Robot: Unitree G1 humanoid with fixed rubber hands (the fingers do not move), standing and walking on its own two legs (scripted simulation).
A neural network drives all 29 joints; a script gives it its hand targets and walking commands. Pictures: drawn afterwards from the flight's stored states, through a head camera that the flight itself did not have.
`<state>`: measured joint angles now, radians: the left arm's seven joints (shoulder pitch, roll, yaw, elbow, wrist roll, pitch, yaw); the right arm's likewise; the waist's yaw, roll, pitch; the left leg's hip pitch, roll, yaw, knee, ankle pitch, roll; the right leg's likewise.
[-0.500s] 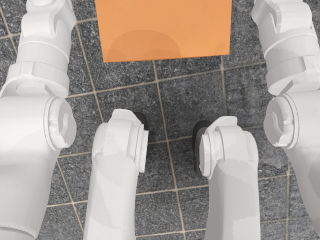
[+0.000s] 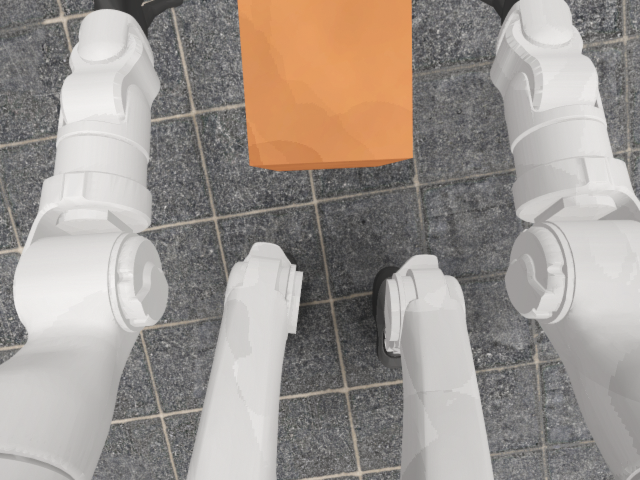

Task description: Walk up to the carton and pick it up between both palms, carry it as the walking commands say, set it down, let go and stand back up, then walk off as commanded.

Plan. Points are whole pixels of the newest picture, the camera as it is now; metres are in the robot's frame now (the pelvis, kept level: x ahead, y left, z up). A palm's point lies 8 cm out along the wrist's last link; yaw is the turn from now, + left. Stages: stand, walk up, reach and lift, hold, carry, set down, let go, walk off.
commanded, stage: set down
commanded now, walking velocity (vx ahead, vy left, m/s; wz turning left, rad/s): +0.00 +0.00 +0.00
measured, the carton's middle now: (325, 76) +0.54 +0.05 -0.33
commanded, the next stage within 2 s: let go in 0.74 s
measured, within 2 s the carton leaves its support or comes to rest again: neither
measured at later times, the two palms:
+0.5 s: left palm out of the picture +0.53 +0.25 +0.04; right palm out of the picture +0.57 -0.13 +0.04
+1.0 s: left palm out of the picture +0.48 +0.25 +0.09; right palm out of the picture +0.50 -0.15 +0.09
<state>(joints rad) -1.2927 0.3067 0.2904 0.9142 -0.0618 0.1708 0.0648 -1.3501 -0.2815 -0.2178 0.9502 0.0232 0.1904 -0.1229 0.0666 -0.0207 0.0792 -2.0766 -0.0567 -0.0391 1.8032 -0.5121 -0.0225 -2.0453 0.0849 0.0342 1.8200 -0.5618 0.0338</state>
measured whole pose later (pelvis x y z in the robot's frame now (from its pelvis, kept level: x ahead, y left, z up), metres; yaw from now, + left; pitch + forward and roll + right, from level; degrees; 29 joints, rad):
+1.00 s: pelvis +0.05 +0.01 +0.22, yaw +0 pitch +41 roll -2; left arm -0.80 0.20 0.32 0.65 0.14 0.14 -0.06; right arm -0.82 -0.13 -0.28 0.64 -0.16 0.16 -0.07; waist 0.05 -0.01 -0.01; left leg -1.33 -0.03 -0.06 0.87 -0.25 0.00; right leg -1.30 0.06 0.07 0.85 -0.28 0.03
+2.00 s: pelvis +0.12 +0.00 +0.30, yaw +2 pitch -5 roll +0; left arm 0.22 0.21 0.04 0.41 0.02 0.16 -0.07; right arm 0.22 -0.20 -0.04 0.43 0.00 0.13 0.07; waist 0.00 -0.01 0.11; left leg -0.08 -0.03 -0.06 0.42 -0.26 0.00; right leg -0.05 0.02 0.06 0.43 -0.29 -0.01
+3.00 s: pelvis +0.12 +0.01 +0.30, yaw +0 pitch -2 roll +0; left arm 0.18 0.36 0.02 0.87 0.03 0.00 0.02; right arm 0.16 -0.35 -0.02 0.91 -0.03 0.00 -0.02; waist 0.00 -0.02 0.01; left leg -0.13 -0.03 -0.03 0.42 -0.25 0.02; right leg -0.10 0.02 0.07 0.40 -0.27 0.01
